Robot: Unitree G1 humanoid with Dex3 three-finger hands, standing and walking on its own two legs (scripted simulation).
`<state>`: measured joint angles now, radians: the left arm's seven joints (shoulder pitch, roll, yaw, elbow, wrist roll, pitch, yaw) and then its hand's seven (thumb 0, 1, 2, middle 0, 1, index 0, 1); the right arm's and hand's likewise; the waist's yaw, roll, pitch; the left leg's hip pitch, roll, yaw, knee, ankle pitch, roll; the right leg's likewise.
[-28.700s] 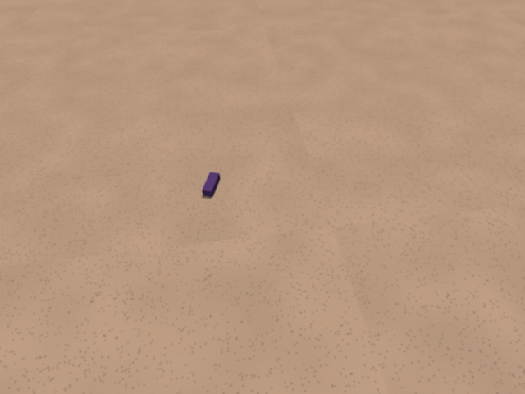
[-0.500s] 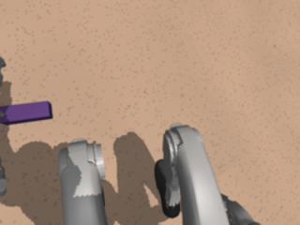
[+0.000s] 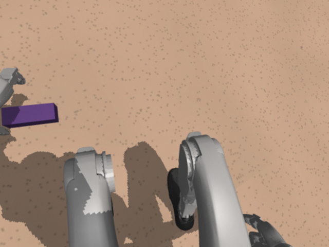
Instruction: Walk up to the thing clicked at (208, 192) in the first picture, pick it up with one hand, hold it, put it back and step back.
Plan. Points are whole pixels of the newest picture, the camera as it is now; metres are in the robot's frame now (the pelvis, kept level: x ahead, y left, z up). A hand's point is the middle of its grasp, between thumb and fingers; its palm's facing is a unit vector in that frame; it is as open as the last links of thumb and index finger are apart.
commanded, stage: home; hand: left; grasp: from above
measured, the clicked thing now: (31, 115) +0.46 +0.34 -0.31
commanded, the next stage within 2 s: none
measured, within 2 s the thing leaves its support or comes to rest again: neither
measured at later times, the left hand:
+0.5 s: hand out of the picture +0.40 +0.34 -0.04, palm faces -0.39 -0.35 -0.86, open 10.0 cm
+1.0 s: hand out of the picture +0.26 +0.25 +0.18, palm faces +0.00 -0.90 -0.43, open 7.4 cm
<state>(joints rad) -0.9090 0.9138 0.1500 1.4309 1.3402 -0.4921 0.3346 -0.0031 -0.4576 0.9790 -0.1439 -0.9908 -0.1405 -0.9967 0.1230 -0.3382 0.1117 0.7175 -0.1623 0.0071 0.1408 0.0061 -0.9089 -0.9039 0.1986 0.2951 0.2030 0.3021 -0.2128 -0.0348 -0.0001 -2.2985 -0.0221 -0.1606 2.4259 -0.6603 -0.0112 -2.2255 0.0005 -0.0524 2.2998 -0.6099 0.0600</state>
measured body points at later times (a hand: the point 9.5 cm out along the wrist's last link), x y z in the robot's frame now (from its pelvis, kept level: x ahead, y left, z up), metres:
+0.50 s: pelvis +0.02 +0.01 +0.08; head +0.23 +0.06 +0.48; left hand +0.42 +0.35 +0.01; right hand +0.12 -0.26 -0.04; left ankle +0.08 +0.12 -0.29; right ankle +0.12 -0.14 -0.29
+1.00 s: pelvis +0.03 +0.00 +0.26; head +0.15 +0.04 +0.70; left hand +0.26 +0.29 +0.20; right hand +0.27 -0.21 +0.18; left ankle +0.08 +0.12 -0.29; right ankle +0.12 -0.14 -0.29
